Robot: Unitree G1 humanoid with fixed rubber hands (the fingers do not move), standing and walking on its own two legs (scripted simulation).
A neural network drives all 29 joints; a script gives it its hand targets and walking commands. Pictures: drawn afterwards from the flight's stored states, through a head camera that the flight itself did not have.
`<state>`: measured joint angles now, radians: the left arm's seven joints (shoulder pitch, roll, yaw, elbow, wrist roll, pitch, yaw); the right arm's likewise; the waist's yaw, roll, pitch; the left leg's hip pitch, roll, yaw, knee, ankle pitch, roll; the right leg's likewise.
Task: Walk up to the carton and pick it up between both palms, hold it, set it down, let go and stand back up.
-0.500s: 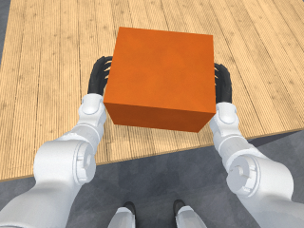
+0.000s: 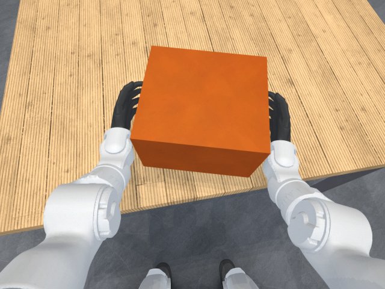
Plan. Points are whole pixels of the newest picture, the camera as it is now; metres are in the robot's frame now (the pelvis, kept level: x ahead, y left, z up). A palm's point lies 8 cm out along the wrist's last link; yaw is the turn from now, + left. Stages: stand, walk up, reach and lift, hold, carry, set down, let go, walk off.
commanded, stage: reach and lift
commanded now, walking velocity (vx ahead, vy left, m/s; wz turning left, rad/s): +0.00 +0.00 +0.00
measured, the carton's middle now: (202, 114) +0.47 -0.01 +0.00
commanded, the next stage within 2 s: none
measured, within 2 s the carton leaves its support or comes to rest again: leaves its support in 0.42 s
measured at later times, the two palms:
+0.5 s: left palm (119, 132) +0.42 +0.15 +0.01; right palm (283, 141) +0.39 -0.17 +0.01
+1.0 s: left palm (107, 120) +0.40 +0.15 +0.10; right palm (311, 120) +0.39 -0.18 +0.11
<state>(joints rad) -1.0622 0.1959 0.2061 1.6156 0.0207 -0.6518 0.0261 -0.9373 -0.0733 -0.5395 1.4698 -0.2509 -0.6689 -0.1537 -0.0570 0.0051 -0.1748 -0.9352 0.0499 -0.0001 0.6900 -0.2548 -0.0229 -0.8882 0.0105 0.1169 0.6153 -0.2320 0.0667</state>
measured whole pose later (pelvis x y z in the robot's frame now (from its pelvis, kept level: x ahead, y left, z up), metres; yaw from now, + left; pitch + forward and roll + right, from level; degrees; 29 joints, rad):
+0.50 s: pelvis -0.02 +0.00 +0.00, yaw +0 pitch +26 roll -2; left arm -1.02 0.18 0.05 1.62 -0.05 -0.55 0.08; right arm -0.87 -0.06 -0.44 1.36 -0.17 -0.47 -0.13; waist -0.06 0.01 -0.22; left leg -0.91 0.05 0.00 0.69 -0.23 -0.01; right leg -0.86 0.01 0.12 0.60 -0.20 0.08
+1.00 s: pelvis -0.03 -0.01 +0.02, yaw +1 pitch +14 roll -1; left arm -1.03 0.17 0.01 1.61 -0.12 -0.33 0.08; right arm -0.87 -0.05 -0.39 1.17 -0.12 -0.09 -0.13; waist -0.06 0.00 -0.22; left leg -0.64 0.04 0.00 0.61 -0.21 -0.02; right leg -0.60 0.00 0.11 0.56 -0.20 0.07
